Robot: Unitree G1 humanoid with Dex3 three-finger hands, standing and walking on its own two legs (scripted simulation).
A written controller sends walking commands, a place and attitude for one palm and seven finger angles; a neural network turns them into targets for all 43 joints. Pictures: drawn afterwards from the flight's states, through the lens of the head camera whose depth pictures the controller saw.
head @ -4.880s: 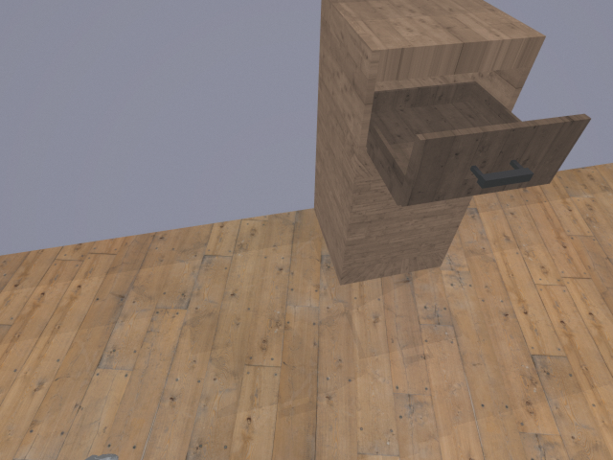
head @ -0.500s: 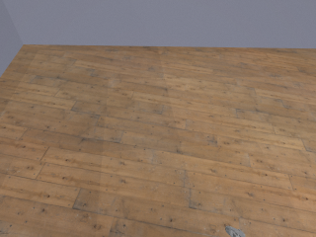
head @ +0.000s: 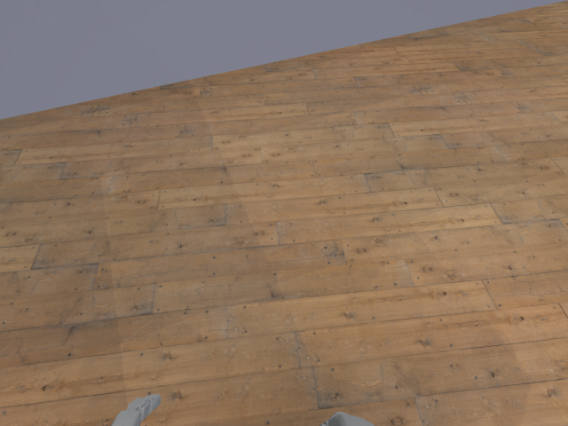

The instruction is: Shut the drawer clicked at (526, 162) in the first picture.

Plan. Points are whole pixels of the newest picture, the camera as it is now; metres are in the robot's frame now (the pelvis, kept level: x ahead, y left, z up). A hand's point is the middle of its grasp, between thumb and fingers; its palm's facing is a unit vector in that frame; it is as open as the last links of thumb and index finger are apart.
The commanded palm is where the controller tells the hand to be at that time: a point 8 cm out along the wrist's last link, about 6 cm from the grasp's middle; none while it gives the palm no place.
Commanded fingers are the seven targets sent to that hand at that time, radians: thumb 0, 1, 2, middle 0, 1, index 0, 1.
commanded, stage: walk to a spot facing it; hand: left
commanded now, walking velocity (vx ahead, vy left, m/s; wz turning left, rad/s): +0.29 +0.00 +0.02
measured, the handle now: out of the picture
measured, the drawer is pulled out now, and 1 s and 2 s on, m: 0.24 0.24 0.24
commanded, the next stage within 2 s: turn to face it in 0.06 s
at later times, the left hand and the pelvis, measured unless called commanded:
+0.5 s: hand (151, 417) +0.16 +0.23 -0.18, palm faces +0.19 -0.97 -0.16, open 7.4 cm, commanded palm none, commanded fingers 0.00 0.90 0.90 -0.20 -0.30 -0.20 -0.30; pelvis +0.16 +0.04 +0.00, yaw +7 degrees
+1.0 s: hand (156, 382) +0.20 +0.21 -0.13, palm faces +0.43 -0.86 -0.29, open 7.4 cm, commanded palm none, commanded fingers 0.00 0.90 0.90 -0.20 -0.30 -0.20 -0.30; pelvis +0.20 -0.01 +0.02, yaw +25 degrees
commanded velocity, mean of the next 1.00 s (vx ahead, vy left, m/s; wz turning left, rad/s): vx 0.03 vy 0.00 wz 0.53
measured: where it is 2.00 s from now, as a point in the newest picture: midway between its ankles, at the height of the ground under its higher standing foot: outside the picture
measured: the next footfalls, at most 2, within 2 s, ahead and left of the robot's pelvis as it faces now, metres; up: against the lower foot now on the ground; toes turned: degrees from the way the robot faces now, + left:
left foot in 0.38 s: +0.28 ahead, +0.14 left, +0.00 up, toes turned +14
right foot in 0.90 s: +0.26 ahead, -0.11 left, +0.00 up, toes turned +19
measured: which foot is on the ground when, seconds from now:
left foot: up 0.00-0.36, down 0.38-0.88, up 0.90-1.00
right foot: down 0.00-0.38, up 0.40-0.88, down 0.90-1.00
